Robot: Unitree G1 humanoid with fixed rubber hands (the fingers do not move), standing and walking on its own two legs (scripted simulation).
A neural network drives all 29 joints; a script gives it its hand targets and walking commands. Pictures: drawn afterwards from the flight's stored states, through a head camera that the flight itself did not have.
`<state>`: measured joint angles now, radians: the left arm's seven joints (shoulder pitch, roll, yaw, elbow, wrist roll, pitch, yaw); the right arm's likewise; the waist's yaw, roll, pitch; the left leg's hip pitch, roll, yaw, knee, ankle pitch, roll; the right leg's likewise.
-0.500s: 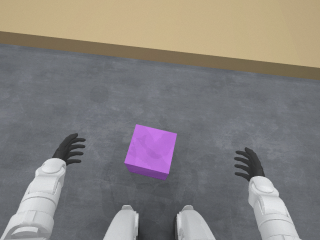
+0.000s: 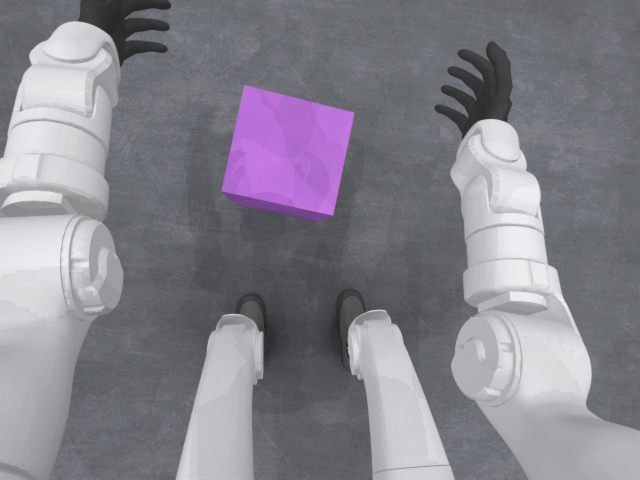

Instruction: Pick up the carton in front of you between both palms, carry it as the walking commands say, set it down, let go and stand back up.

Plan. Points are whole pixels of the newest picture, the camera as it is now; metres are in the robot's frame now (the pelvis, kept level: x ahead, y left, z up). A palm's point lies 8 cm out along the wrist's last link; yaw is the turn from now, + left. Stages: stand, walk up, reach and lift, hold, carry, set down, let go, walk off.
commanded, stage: reach and lift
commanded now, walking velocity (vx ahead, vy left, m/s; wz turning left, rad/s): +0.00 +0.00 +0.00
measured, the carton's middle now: (287, 164) +0.53 +0.01 -0.53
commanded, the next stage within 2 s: none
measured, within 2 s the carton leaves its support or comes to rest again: leaves its support in 1.76 s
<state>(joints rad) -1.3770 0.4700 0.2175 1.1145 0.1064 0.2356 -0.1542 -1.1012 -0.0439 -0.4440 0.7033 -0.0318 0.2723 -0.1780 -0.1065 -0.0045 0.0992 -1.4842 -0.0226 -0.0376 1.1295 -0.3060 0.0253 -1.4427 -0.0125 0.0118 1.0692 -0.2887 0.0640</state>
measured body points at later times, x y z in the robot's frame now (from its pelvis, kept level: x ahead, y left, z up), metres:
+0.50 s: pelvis +0.01 -0.02 -0.13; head +0.37 +0.01 +0.14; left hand +0.57 +0.19 -0.30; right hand +0.51 -0.19 -0.30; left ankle +0.09 +0.10 -0.62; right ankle +0.10 -0.16 -0.62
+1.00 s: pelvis -0.03 -0.01 -0.27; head +0.36 +0.01 -0.05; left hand +0.57 +0.18 -0.47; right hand +0.51 -0.19 -0.46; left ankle +0.09 +0.10 -0.62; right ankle +0.09 -0.16 -0.62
